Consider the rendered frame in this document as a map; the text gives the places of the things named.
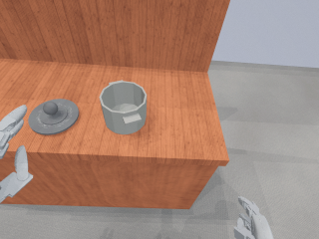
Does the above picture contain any lid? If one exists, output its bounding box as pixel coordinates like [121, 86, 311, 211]
[28, 99, 79, 135]

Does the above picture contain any knob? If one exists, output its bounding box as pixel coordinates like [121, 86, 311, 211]
[43, 102, 59, 116]

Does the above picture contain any pot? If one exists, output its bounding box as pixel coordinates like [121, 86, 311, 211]
[99, 80, 148, 134]

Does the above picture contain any right robot hand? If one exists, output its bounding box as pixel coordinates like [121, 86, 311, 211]
[233, 196, 274, 239]

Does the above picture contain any left robot hand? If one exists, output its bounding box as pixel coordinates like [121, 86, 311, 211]
[0, 105, 33, 203]

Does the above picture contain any table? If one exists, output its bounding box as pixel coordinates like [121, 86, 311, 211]
[0, 0, 230, 209]

